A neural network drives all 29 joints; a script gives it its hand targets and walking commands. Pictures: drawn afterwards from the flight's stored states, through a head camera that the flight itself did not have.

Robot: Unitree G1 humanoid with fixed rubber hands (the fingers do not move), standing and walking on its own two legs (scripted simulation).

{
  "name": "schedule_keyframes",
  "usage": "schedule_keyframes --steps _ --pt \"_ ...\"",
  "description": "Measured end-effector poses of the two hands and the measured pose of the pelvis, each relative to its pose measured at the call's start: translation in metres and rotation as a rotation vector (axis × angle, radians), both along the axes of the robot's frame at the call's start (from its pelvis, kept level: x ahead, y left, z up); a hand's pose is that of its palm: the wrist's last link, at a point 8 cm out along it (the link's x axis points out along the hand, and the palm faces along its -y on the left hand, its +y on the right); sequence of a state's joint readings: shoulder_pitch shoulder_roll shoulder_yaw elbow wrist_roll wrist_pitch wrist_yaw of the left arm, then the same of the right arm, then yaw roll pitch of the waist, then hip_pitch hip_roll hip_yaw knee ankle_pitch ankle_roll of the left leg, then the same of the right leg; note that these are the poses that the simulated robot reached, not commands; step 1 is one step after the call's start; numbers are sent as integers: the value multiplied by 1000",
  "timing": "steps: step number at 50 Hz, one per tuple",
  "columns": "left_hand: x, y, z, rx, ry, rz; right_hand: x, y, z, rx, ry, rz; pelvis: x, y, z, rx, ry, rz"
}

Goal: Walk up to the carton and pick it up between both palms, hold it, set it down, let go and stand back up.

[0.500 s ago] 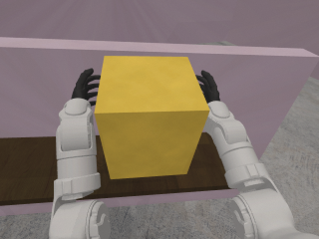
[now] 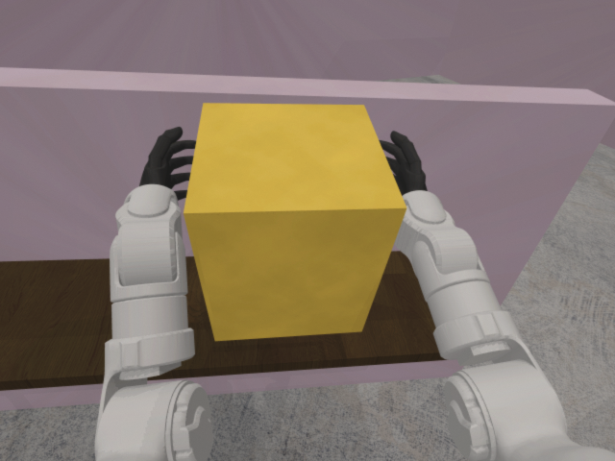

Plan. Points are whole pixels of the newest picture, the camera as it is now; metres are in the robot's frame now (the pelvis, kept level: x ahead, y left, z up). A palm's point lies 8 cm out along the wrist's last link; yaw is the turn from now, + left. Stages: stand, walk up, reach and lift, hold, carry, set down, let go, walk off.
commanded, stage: hold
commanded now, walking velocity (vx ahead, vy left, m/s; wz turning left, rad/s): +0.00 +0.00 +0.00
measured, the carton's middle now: (288, 225) +0.38 +0.01 +0.16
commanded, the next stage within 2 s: none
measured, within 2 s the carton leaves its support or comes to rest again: neither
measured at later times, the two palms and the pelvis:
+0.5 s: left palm (162, 193) +0.36 +0.16 +0.23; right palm (408, 193) +0.37 -0.14 +0.22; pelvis +0.00 +0.00 +0.00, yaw +0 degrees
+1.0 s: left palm (162, 194) +0.36 +0.16 +0.23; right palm (409, 194) +0.37 -0.14 +0.22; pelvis +0.00 +0.00 +0.00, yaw +0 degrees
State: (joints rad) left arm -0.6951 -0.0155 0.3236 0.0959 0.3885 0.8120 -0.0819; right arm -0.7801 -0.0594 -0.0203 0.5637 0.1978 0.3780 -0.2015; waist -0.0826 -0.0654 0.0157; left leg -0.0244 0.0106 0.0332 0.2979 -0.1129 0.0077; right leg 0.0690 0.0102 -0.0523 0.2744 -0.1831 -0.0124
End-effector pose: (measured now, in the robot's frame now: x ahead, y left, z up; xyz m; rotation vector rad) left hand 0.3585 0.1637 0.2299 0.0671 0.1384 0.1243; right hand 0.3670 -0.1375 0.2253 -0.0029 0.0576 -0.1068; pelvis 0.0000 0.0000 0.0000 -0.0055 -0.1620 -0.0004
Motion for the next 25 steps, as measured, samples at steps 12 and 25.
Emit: schedule_keyframes --steps 12,25 --pt "2 -2 1 -1 1 -2 1 -2 1 -6 0 -1 5 0 0 0 -14 4" --pt "3 -2 -4 5 2 -2 3 -2 -2 -2 1 2 5 0 0 -2 -7 1"
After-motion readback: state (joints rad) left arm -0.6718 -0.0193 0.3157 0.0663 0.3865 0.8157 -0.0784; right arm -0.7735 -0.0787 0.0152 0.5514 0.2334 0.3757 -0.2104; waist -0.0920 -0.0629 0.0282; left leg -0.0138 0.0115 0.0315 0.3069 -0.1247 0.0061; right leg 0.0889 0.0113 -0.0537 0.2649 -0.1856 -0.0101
